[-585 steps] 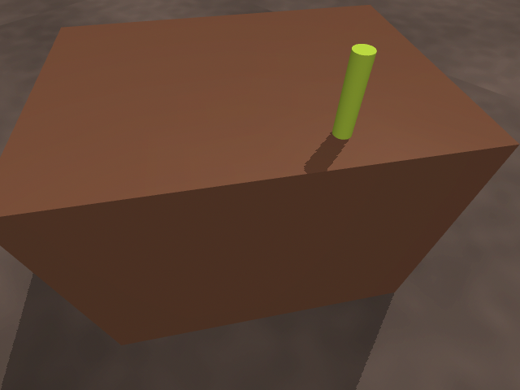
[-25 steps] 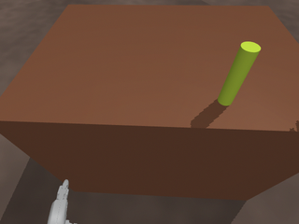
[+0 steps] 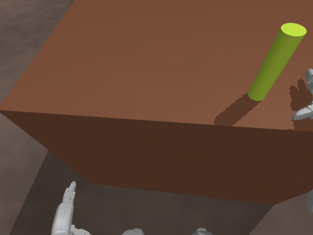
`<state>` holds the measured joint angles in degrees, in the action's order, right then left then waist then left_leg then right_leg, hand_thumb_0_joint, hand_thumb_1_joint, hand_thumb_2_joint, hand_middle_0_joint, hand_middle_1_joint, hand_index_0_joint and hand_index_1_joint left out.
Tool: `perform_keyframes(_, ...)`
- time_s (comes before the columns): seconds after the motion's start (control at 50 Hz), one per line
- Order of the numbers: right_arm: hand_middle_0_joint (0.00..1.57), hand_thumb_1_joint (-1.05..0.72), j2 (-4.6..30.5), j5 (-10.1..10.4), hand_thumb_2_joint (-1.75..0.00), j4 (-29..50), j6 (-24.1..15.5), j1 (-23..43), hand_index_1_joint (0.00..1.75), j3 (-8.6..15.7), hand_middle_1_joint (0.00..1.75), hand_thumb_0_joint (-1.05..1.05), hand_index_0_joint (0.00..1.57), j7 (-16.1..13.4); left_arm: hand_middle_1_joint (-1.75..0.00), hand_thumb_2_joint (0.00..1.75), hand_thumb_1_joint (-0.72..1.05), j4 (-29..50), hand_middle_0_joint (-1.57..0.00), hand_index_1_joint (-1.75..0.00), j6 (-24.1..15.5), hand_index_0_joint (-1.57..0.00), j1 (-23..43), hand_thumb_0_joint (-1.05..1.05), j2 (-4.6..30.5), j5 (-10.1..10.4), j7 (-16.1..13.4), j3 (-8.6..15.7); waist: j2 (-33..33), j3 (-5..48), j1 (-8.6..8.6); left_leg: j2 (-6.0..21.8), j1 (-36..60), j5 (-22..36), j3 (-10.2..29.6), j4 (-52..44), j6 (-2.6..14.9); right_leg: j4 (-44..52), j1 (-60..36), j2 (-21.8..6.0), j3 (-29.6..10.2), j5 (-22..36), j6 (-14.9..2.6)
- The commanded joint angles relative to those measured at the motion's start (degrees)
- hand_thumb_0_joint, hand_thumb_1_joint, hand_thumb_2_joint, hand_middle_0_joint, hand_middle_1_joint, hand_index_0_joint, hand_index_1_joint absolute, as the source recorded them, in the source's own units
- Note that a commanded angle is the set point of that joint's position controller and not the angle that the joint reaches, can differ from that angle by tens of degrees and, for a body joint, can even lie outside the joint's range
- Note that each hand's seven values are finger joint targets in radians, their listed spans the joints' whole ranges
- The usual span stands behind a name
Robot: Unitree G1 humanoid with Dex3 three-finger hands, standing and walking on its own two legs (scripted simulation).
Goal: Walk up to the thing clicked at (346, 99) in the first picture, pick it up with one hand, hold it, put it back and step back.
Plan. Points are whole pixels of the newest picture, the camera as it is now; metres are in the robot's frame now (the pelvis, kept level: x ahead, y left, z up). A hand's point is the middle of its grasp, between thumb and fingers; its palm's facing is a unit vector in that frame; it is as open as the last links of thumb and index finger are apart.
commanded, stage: close in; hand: right
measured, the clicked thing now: (271, 67) +0.47 -0.22 +0.15
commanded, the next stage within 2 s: rest palm in 0.62 s
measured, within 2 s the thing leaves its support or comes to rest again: leaves its support in 1.82 s
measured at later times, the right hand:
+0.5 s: hand (271, 85) +0.46 -0.23 +0.11, palm faces +0.18 +0.98 +0.02, open 17.7 cm
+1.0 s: hand (264, 78) +0.47 -0.21 +0.11, palm faces +0.20 +0.98 +0.01, open 16.7 cm
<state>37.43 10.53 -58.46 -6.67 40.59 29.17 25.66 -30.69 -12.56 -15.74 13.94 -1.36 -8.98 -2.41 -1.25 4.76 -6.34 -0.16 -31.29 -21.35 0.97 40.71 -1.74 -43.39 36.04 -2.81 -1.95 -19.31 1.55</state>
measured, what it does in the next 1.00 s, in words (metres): stands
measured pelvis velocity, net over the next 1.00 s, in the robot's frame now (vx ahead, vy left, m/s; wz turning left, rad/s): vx -0.01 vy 0.00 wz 0.02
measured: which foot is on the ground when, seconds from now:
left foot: down 0.00-1.00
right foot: down 0.00-1.00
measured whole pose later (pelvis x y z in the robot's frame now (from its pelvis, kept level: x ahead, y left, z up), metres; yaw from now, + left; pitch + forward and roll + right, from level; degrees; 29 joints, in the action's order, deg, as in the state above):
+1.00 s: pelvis -0.01 +0.00 -0.01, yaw +1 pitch +12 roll +1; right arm 25.3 4.8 -55.9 -9.8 45.2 24.4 4.6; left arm -17.4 -3.7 -19.1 13.1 0.1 -0.5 2.4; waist 0.1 5.6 -6.8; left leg -0.3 -35.5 -23.5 2.1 46.7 -1.8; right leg -47.8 39.1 -2.9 -1.0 -21.0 1.5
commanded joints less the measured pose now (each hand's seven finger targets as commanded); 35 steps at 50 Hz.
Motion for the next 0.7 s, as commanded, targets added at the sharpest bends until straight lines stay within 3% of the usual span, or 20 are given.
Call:
perform_keyframes(0.0,0.05,0.58,19.53,-0.25,-0.05,10.88,-8.3,24.46,0.05,3.82,0.05,0.0,0.05,-5.38,-0.06,0.05,-0.55,10.78,-0.06,-0.06,-1.44,-0.06,4.09,0.0,9.1,-0.26,0.33,4.72,9.22,24.23,1.72,-1.39,2.08,19.21,-1.51,-1.06,1.56,-0.28,-13.92,1.68,1.2,19.63,-1.83)
perform_keyframes(0.02,0.04,0.59,17.53,-0.45,-0.05,10.94,-9.21,25.37,0.05,3.01,0.05,0.0,0.05,-6.23,-0.06,0.05,-0.55,12.22,-0.06,-0.05,-1.14,-0.06,4.67,0.0,7.21,-0.35,0.96,2.94,10.08,26.59,1.85,-1.68,2.32,19.28,-1.71,-0.62,1.63,-0.72,-15.06,1.4,0.98,21.03,-1.61)
perform_keyframes(0.06,0.03,0.61,17.03,-1.21,-0.06,13.71,-10.83,28.21,0.05,3.0,0.05,0.0,0.04,-8.36,-0.06,0.05,-0.55,14.63,-0.06,-0.05,-0.53,-0.06,4.61,0.0,8.66,-0.6,1.41,4.93,10.97,31.84,1.66,-1.85,2.52,21.05,-1.72,0.59,1.65,-2.19,-17.57,1.14,0.88,24.21,-1.49)
perform_keyframes(0.08,0.03,0.61,14.91,-1.49,-0.06,10.76,-10.61,25.73,0.05,1.89,0.05,0.0,0.04,-9.1,-0.06,0.05,-0.55,13.27,-0.06,-0.05,0.08,-0.07,3.27,0.0,9.86,-0.73,1.62,6.33,11.15,29.67,1.24,-1.96,1.39,20.46,-1.96,0.59,1.74,-2.17,-16.94,1.14,0.92,23.78,-1.41)
perform_keyframes(0.12,0.03,0.61,4.7,-1.63,-0.06,1.43,-8.89,20.01,0.05,-2.96,0.05,0.0,0.04,-9.3,-0.06,0.04,-0.54,11.68,-0.06,-0.05,0.99,-0.07,0.93,0.0,8.24,-0.36,2.58,5.78,6.11,23.79,-1.34,-2.18,-2.19,19.25,-2.38,0.53,1.45,-1.96,-13.97,0.91,0.73,21.05,-1.85)
perform_keyframes(0.14,0.02,0.61,7.62,-2.1,-0.07,7.67,-9.68,25.04,0.06,-2.26,0.06,0.0,0.04,-10.0,-0.06,0.05,-0.55,14.72,-0.06,-0.05,0.98,-0.06,3.33,0.0,10.61,-0.37,2.62,7.96,8.53,27.65,-1.37,-1.99,-2.01,18.86,-2.24,0.45,1.46,-1.8,-15.97,0.64,0.75,21.25,-1.63)
perform_keyframes(0.16,0.02,0.61,10.87,-2.49,-0.07,19.0,-10.96,33.41,0.06,-2.23,0.06,0.0,0.03,-10.82,-0.06,0.05,-0.56,17.23,-0.06,-0.06,0.91,-0.06,4.44,0.0,10.07,-0.3,2.8,7.38,12.75,33.83,0.0,-1.85,-1.0,19.56,-2.16,0.9,1.63,-2.04,-19.91,0.48,0.78,23.22,-1.42)
perform_keyframes(0.18,0.02,0.61,10.05,-2.58,-0.07,21.16,-11.15,35.8,0.06,-3.29,0.06,0.0,0.03,-11.27,-0.06,0.05,-0.55,16.83,-0.06,-0.05,1.15,-0.06,2.23,0.0,9.26,-0.3,2.99,7.2,13.76,35.97,-0.28,-2.13,-1.76,19.68,-2.61,1.11,1.69,-2.57,-23.1,0.2,0.58,25.69,-1.2)
perform_keyframes(0.24,0.01,0.61,0.63,-1.77,-0.07,4.84,-7.81,17.64,0.06,-5.83,0.06,0.0,0.02,-12.4,-0.06,0.05,-0.55,12.1,-0.06,-0.06,3.18,-0.06,-5.39,0.0,6.82,0.83,4.73,6.16,4.96,21.08,-1.19,-2.39,-2.47,19.46,-3.49,0.4,1.26,-1.18,-14.92,0.77,0.9,21.85,-1.66)
perform_keyframes(0.28,0.02,0.61,4.74,-2.21,-0.08,16.81,-8.9,28.0,0.06,-4.59,0.06,0.0,0.03,-13.9,-0.06,0.05,-0.56,18.15,-0.06,-0.05,3.05,-0.06,-0.3,0.0,7.36,1.06,5.29,6.8,9.45,24.83,-0.82,-2.2,-3.32,16.63,-3.16,0.42,1.64,-0.29,-16.63,0.48,0.81,20.53,-1.38)
perform_keyframes(0.32,0.02,0.59,8.93,-2.88,-0.07,15.89,-8.29,26.31,0.05,-1.32,0.05,0.0,0.03,-15.24,-0.06,0.05,-0.55,17.51,-0.06,-0.05,3.86,-0.06,-3.65,0.0,10.66,0.86,5.43,10.0,9.31,25.05,0.19,-2.21,-2.91,16.16,-3.21,0.13,1.8,-0.13,-18.02,0.61,1.05,19.49,-1.33)
perform_keyframes(0.36,0.02,0.61,6.03,-3.0,-0.06,15.69,-7.9,25.11,0.05,-2.44,0.05,0.0,0.03,-16.26,-0.06,0.04,-0.54,18.74,-0.06,-0.05,4.23,-0.07,-3.74,0.0,9.89,1.14,6.21,9.89,7.99,21.1,-0.01,-2.19,-1.92,15.2,-3.36,0.05,1.73,0.88,-15.69,0.76,1.22,16.5,-1.39)
perform_keyframes(0.38,0.01,0.61,2.33,-2.83,-0.07,17.9,-8.44,27.61,0.06,-5.05,0.06,0.0,0.03,-16.76,-0.06,0.03,-0.54,19.64,-0.05,-0.04,4.14,-0.07,-2.82,0.0,7.73,1.35,6.52,8.57,8.12,19.74,-0.45,-2.23,-2.78,13.39,-3.29,-0.09,1.85,1.16,-15.11,0.71,1.28,14.47,-1.49)
perform_keyframes(0.42,0.01,0.61,4.99,-3.29,-0.07,18.61,-8.81,27.97,0.05,-2.76,0.05,0.0,0.02,-18.34,-0.05,0.04,-0.54,19.48,-0.05,-0.04,4.36,-0.06,-4.31,0.0,8.31,1.3,6.43,9.73,7.2,21.57,-0.14,-1.97,-1.32,13.87,-2.72,-0.13,1.72,0.57,-14.44,1.04,1.8,13.22,-1.91)
perform_keyframes(0.44,0.01,0.61,3.41,-3.39,-0.07,16.67,-8.1,24.74,0.06,-3.17,0.06,0.0,0.02,-18.59,-0.05,0.04,-0.54,20.04,-0.05,-0.04,4.44,-0.06,-3.52,0.0,8.31,1.37,6.62,9.34,6.24,20.45,0.72,-1.91,-1.02,13.47,-2.65,-0.17,1.77,0.77,-13.37,1.17,1.79,12.66,-2.03)
perform_keyframes(0.48,0.0,0.61,3.48,-3.85,-0.08,20.92,-8.78,30.75,0.06,-4.31,0.06,0.0,0.01,-19.31,-0.05,0.04,-0.54,24.51,-0.05,-0.04,4.2,-0.06,0.09,0.0,7.55,1.61,6.63,8.99,5.55,23.16,-0.3,-1.7,0.35,13.27,-2.14,-0.3,1.48,0.3,-13.64,1.24,1.97,11.12,-2.29)
perform_keyframes(0.54,0.0,0.61,0.95,-4.23,-0.07,16.97,-8.1,28.32,0.06,-5.41,0.06,0.0,0.01,-19.98,-0.05,0.04,-0.54,20.24,-0.05,-0.04,4.65,-0.06,-2.88,0.0,6.73,1.52,6.66,8.5,7.42,21.67,0.59,-1.61,-1.79,11.41,-1.85,-0.14,1.84,0.3,-13.26,1.19,2.04,9.75,-1.97)
perform_keyframes(0.6,0.0,0.61,1.83,-4.39,-0.07,21.67,-8.04,32.33,0.06,-5.91,0.06,0.0,0.01,-20.3,-0.05,0.04,-0.54,23.31,-0.05,-0.05,4.62,-0.06,-1.26,0.0,7.41,1.45,6.72,8.86,7.35,28.33,0.17,-1.44,1.42,17.17,-1.8,0.48,1.34,-0.82,-16.19,1.18,2.17,15.52,-2.05)
perform_keyframes(0.66,0.0,0.61,0.83,-4.24,-0.06,17.72,-7.08,28.7,0.06,-5.5,0.06,0.0,0.02,-20.8,-0.05,0.03,-0.54,21.17,-0.05,-0.04,5.24,-0.06,-2.57,0.0,5.08,1.68,7.25,6.31,6.56,24.09,1.46,-1.24,2.33,17.78,-1.7,0.12,1.11,-0.74,-13.17,1.56,2.47,15.69,-2.13)
perform_keyframes(0.68,0.01,0.61,0.75,-4.42,-0.07,16.07,-6.85,28.13,0.06,-5.19,0.06,0.0,0.02,-21.06,-0.05,0.03,-0.54,21.66,-0.05,-0.04,5.33,-0.06,-1.92,0.0,6.83,1.75,7.07,8.36,5.35,24.76,0.61,-1.46,1.87,17.17,-1.97,0.08,1.11,-0.31,-13.66,1.43,2.24,15.09,-2.17)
